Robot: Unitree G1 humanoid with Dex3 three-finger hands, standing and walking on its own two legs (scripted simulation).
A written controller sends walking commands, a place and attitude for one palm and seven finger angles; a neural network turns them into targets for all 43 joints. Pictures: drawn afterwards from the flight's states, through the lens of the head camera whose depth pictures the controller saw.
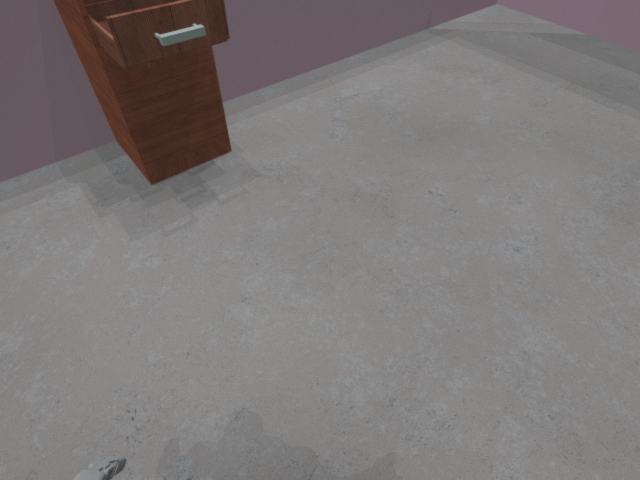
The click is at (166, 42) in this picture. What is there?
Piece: drawer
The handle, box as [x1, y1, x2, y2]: [154, 23, 205, 45]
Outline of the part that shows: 205,31 202,25 197,25 194,23 191,27 163,34 154,33 161,44 167,45 204,35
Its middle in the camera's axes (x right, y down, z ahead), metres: -0.47 -0.68 +1.27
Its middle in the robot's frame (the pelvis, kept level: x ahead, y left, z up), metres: +1.39 +0.53 -0.05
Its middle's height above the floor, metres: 0.72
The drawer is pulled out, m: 0.22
